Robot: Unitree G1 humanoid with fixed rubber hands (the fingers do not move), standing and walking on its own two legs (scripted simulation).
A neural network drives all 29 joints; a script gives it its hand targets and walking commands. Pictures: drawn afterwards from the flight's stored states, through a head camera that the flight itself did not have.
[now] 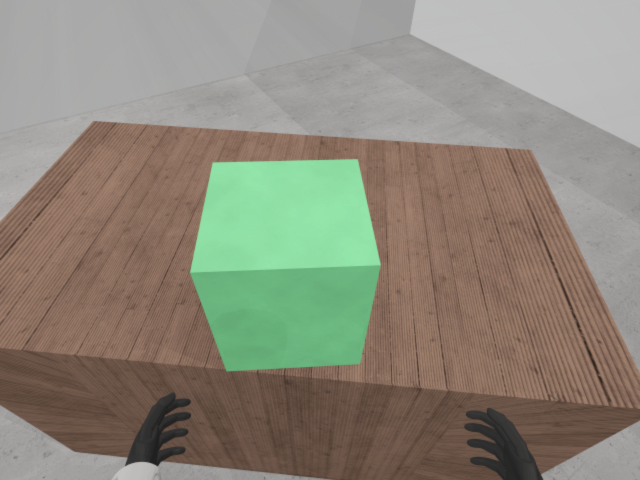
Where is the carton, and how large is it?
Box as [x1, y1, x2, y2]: [190, 159, 380, 370]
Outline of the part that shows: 357,159 213,162 190,273 226,370 359,363 380,264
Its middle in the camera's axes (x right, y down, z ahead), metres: -0.05 +0.04 +0.59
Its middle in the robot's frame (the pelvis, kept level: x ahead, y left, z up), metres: +0.41 +0.05 +0.01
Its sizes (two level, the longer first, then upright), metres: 0.210 0.200 0.250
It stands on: a pedestal, 0.67 m high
